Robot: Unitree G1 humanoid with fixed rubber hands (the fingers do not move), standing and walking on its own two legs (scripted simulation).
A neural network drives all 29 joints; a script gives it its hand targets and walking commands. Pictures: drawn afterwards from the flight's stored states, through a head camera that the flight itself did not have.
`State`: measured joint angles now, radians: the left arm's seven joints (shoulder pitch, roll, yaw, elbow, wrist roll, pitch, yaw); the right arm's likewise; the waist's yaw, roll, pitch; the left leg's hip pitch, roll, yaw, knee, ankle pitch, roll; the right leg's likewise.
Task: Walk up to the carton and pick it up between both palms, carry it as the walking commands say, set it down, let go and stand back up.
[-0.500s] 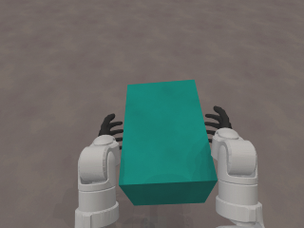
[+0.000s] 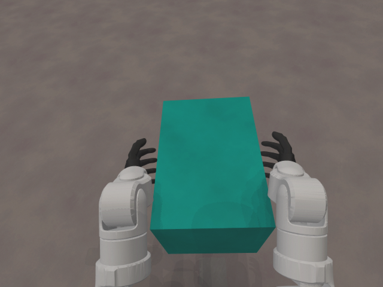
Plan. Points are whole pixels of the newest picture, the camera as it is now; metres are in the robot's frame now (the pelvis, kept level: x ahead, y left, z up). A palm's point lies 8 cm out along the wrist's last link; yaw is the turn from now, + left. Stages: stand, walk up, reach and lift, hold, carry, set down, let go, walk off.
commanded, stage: carry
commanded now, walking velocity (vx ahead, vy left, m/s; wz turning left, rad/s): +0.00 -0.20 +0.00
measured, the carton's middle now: (208, 175) +0.36 -0.01 +0.01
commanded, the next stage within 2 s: none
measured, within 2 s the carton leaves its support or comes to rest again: neither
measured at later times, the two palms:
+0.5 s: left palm (149, 212) +0.23 +0.09 +0.10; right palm (317, 199) +0.24 -0.18 +0.11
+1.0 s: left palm (207, 220) +0.21 -0.01 +0.11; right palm out of the picture +0.22 -0.28 +0.11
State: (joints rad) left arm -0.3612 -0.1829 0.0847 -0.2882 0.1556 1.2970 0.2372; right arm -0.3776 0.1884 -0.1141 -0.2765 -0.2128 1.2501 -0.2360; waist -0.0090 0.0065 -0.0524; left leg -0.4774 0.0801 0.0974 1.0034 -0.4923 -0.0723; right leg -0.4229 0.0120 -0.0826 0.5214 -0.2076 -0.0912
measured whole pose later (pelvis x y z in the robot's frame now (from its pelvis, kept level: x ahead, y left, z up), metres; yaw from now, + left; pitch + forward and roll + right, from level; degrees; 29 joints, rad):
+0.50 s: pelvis -0.06 -0.04 +0.00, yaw +0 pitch +5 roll +1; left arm -0.35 -0.18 0.08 -0.31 0.16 1.30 0.22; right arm -0.38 0.19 -0.10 -0.30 -0.21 1.28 -0.25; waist -0.01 -0.02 -0.05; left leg -0.26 0.02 0.16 0.49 -0.35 0.00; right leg -0.44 0.09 -0.14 0.40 -0.07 -0.01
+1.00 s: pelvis -0.08 -0.14 +0.00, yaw +1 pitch +5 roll +1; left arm -0.35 -0.18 0.06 -0.33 0.15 1.31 0.25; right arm -0.37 0.18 -0.10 -0.31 -0.21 1.27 -0.23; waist -0.01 0.03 -0.04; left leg -0.42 0.08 0.08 0.88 -0.49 -0.06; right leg -0.39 -0.01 -0.08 0.50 -0.19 -0.04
